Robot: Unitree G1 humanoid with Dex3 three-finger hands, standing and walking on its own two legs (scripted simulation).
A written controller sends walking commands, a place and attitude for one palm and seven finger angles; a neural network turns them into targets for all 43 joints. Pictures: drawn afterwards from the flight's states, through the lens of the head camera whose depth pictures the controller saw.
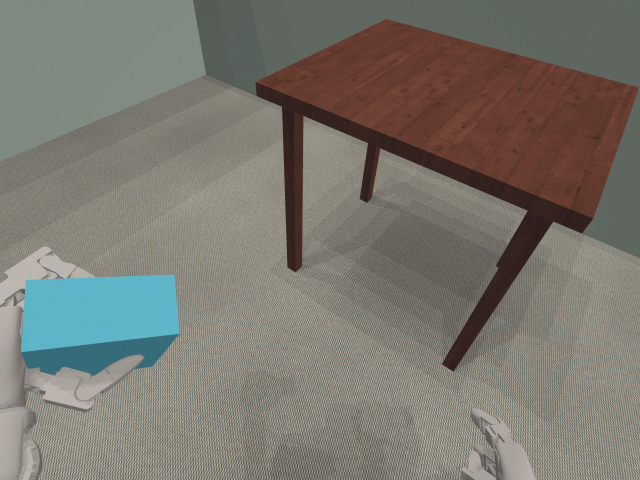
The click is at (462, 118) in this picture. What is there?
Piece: table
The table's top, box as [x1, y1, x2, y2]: [256, 19, 638, 232]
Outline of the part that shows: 256,82 256,93 258,96 579,232 582,232 593,217 638,87 387,19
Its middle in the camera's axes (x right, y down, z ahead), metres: +0.37 -0.41 +1.07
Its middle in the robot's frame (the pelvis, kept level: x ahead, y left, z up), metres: +1.10 -0.30 +0.00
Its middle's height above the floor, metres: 0.77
